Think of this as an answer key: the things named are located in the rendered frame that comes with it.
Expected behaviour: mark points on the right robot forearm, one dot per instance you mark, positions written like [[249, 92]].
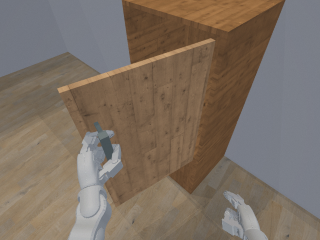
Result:
[[254, 234]]

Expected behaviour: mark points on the handle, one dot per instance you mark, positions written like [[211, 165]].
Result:
[[105, 141]]

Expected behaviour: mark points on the robot right hand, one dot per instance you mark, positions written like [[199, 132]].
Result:
[[236, 223]]

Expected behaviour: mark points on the cupboard door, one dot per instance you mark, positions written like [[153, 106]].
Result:
[[154, 108]]

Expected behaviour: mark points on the robot left hand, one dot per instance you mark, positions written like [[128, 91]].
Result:
[[90, 158]]

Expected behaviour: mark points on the left robot forearm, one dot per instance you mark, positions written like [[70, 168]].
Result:
[[93, 213]]

